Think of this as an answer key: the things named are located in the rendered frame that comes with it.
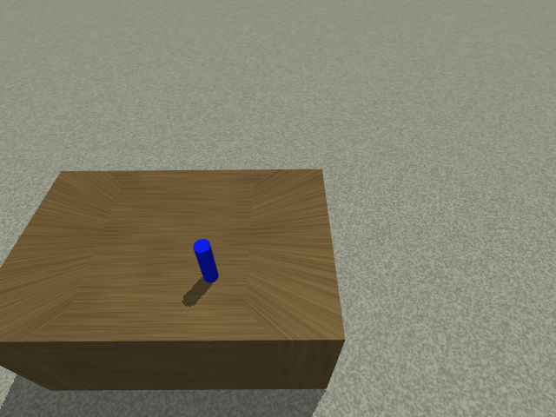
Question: can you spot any can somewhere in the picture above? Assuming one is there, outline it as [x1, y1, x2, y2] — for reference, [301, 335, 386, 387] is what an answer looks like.
[193, 239, 218, 283]

